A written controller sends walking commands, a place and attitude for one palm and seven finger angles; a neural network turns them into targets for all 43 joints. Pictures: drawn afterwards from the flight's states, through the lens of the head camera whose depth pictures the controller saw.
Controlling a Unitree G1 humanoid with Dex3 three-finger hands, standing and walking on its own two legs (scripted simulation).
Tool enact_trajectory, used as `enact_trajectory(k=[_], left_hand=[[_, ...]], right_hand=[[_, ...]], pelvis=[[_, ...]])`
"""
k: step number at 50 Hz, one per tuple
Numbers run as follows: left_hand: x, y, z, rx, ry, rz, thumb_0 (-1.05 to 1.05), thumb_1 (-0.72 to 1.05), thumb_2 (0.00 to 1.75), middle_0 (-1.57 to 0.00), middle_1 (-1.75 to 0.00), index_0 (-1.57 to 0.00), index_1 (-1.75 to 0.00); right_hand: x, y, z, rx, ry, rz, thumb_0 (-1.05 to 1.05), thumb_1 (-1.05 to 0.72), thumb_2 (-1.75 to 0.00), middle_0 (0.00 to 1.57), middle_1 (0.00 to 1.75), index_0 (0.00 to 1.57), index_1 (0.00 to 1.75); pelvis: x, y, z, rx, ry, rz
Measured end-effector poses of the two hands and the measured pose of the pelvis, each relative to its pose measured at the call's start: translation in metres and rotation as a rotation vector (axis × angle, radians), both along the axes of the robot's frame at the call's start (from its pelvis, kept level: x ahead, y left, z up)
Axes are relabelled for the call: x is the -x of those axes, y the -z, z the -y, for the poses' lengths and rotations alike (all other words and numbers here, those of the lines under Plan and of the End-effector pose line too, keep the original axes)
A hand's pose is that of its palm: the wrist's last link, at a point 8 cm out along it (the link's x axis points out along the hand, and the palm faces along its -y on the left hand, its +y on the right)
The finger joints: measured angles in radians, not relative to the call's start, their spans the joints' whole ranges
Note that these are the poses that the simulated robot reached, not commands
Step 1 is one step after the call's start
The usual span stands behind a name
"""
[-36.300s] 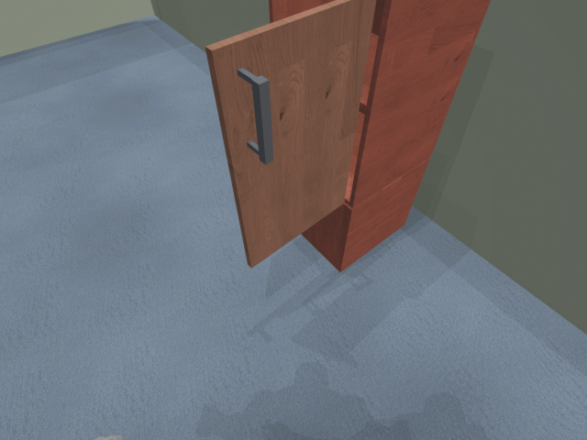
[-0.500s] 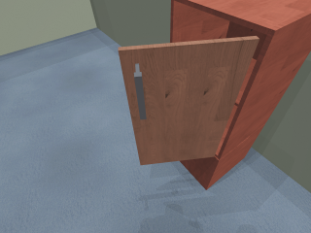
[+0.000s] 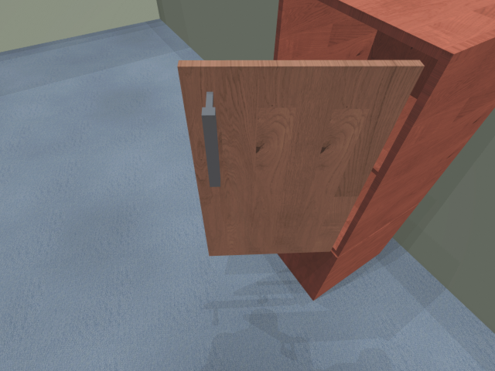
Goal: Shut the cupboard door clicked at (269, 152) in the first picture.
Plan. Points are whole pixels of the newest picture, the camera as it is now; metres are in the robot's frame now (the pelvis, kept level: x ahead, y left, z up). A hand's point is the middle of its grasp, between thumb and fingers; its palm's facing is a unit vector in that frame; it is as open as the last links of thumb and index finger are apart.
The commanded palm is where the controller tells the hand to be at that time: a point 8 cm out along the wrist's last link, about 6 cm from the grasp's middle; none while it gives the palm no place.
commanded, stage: shuffle to correct the standing spot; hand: left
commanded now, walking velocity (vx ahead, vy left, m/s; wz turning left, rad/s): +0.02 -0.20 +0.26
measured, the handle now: (212, 142) +0.44 +0.09 +0.13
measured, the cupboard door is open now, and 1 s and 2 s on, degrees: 60 60 60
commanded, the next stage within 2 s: come to a stop and stand still in 0.88 s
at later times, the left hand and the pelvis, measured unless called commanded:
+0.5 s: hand out of the picture -0.01 +0.12 -0.17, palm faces +0.18 -0.96 -0.22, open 7.4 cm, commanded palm none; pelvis +0.02 -0.06 +0.00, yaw +7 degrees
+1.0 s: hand out of the picture +0.04 +0.06 -0.17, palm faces +0.16 -0.98 -0.14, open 7.3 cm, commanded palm none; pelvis +0.01 -0.13 +0.01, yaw +6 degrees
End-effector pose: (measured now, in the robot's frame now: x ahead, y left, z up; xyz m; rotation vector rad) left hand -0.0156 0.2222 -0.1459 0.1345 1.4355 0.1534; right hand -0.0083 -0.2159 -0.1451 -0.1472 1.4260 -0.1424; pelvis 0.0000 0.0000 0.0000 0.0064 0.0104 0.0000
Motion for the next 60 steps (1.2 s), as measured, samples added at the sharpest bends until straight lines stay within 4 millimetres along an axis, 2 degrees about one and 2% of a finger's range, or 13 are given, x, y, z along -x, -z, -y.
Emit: enact_trajectory(k=[7, 14, 18, 22, 28, 32, 36, 40, 46, 51, 55, 58, 60], left_hand=[[0.012, 0.005, 0.016, 0.001, -0.054, -0.036, 0.00, 0.91, 0.89, -0.20, -0.30, -0.20, -0.30], [0.021, 0.016, 0.030, 0.026, -0.124, -0.052, 0.00, 0.91, 0.89, -0.20, -0.30, -0.20, -0.30], [0.015, 0.011, 0.040, 0.023, -0.133, -0.052, 0.00, 0.91, 0.89, -0.20, -0.30, -0.20, -0.30], [0.003, 0.003, 0.047, -0.016, -0.145, -0.002, 0.00, 0.91, 0.89, -0.20, -0.30, -0.20, -0.30], [0.004, -0.007, 0.062, -0.035, -0.156, 0.011, 0.00, 0.91, 0.89, -0.20, -0.30, -0.20, -0.30], [0.006, -0.002, 0.075, -0.015, -0.142, -0.008, 0.00, 0.91, 0.89, -0.20, -0.30, -0.20, -0.30], [0.004, 0.013, 0.085, 0.021, -0.143, -0.005, 0.00, 0.91, 0.89, -0.20, -0.30, -0.20, -0.30], [-0.006, 0.021, 0.095, 0.050, -0.127, 0.005, 0.00, 0.91, 0.89, -0.20, -0.30, -0.20, -0.30], [-0.037, 0.005, 0.103, 0.050, -0.124, 0.094, 0.00, 0.91, 0.89, -0.20, -0.30, -0.20, -0.30], [-0.047, -0.004, 0.117, 0.030, -0.108, 0.110, 0.00, 0.91, 0.89, -0.20, -0.30, -0.20, -0.30], [-0.052, -0.008, 0.140, 0.002, -0.068, 0.107, 0.00, 0.91, 0.89, -0.20, -0.30, -0.20, -0.30], [-0.055, -0.003, 0.159, -0.042, -0.045, 0.146, 0.00, 0.91, 0.89, -0.20, -0.30, -0.20, -0.30], [-0.052, -0.006, 0.174, -0.049, -0.046, 0.139, 0.00, 0.91, 0.89, -0.20, -0.30, -0.20, -0.30]], right_hand=[[-0.018, 0.004, 0.018, 0.021, -0.023, -0.010, 0.01, -0.90, -0.90, 0.20, 0.30, 0.20, 0.30], [-0.047, 0.001, 0.027, 0.052, -0.090, 0.001, 0.01, -0.91, -0.90, 0.20, 0.30, 0.20, 0.30], [-0.058, 0.004, 0.035, 0.047, -0.098, 0.023, 0.00, -0.91, -0.90, 0.20, 0.30, 0.20, 0.30], [-0.062, 0.012, 0.052, 0.030, -0.104, 0.004, 0.00, -0.91, -0.90, 0.20, 0.30, 0.20, 0.30], [-0.090, 0.001, 0.073, 0.036, -0.119, 0.031, 0.01, -0.91, -0.90, 0.20, 0.30, 0.20, 0.30], [-0.113, -0.006, 0.079, 0.044, -0.128, 0.100, 0.01, -0.91, -0.90, 0.20, 0.30, 0.20, 0.30], [-0.127, -0.009, 0.080, 0.058, -0.142, 0.161, 0.01, -0.91, -0.90, 0.20, 0.30, 0.20, 0.30], [-0.117, -0.015, 0.087, 0.077, -0.122, 0.193, 0.00, -0.91, -0.90, 0.20, 0.30, 0.20, 0.30], [-0.081, -0.031, 0.121, 0.120, -0.133, 0.109, 0.00, -0.92, -0.90, 0.20, 0.30, 0.21, 0.30], [-0.057, -0.036, 0.153, 0.116, -0.120, 0.043, 0.00, -0.91, -0.90, 0.20, 0.30, 0.21, 0.30], [-0.043, -0.027, 0.184, 0.090, -0.087, 0.021, 0.00, -0.91, -0.90, 0.20, 0.30, 0.21, 0.30], [-0.035, -0.005, 0.209, 0.057, -0.066, 0.006, 0.00, -0.90, -0.90, 0.20, 0.30, 0.21, 0.30], [-0.033, 0.005, 0.220, 0.043, -0.060, -0.012, 0.01, -0.90, -0.90, 0.20, 0.30, 0.20, 0.30]], pelvis=[[-0.008, 0.005, 0.014, 0.007, -0.035, -0.007], [-0.017, 0.010, 0.021, 0.002, -0.093, -0.008], [-0.019, 0.008, 0.031, 0.004, -0.095, -0.011], [-0.021, 0.009, 0.048, 0.010, -0.117, -0.008], [-0.022, 0.000, 0.066, -0.003, -0.118, -0.019], [-0.021, 0.000, 0.075, 0.014, -0.108, -0.027], [-0.022, 0.006, 0.082, 0.041, -0.104, -0.022], [-0.023, 0.007, 0.091, 0.017, -0.085, 0.007], [-0.017, -0.008, 0.108, 0.049, -0.102, 0.006], [-0.011, -0.014, 0.134, 0.069, -0.099, -0.009], [-0.007, -0.011, 0.160, 0.062, -0.091, -0.018], [-0.010, 0.005, 0.184, 0.003, -0.088, -0.024], [-0.010, 0.006, 0.190, 0.011, -0.091, -0.011]])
